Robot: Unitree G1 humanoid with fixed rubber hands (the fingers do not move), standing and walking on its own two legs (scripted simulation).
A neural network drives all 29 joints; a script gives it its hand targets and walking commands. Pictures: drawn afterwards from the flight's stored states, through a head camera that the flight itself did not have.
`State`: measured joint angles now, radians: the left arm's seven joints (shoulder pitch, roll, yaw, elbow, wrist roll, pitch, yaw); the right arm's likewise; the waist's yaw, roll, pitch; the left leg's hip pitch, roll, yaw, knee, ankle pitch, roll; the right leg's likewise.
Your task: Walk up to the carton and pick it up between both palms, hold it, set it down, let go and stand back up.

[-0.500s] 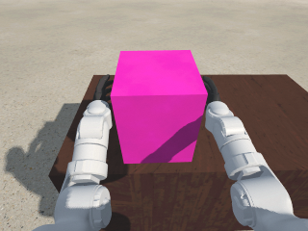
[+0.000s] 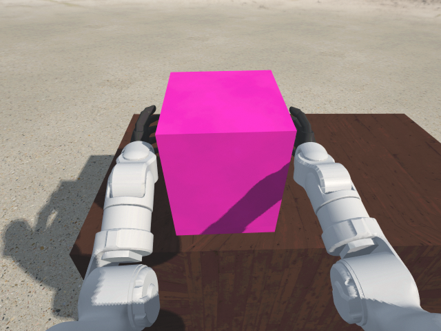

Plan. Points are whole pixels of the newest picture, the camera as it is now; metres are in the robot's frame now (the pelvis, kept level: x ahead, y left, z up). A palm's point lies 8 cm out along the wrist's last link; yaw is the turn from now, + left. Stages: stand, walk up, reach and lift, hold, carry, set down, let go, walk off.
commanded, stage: hold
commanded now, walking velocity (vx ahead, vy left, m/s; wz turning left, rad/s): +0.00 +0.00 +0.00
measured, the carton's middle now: (223, 153) +0.41 +0.01 +0.16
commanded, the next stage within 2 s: none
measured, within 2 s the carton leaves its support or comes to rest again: neither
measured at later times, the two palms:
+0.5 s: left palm (143, 145) +0.37 +0.15 +0.21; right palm (304, 145) +0.37 -0.14 +0.20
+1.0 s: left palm (145, 145) +0.37 +0.15 +0.20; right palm (304, 147) +0.37 -0.14 +0.20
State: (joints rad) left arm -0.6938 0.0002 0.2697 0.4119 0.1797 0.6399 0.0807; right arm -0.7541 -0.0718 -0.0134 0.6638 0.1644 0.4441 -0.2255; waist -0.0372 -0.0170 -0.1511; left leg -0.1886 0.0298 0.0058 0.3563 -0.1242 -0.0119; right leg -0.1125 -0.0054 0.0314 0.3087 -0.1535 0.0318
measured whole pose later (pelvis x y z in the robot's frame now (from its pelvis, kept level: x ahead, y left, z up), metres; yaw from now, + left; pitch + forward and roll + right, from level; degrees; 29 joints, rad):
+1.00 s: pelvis +0.00 +0.00 +0.00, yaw +0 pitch -3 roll -1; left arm -0.69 -0.02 0.30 0.36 0.21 0.66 0.06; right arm -0.75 -0.08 -0.01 0.61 0.17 0.47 -0.24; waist -0.04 0.00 -0.12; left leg -0.18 0.03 0.01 0.35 -0.12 -0.01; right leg -0.11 -0.01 0.03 0.31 -0.15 0.03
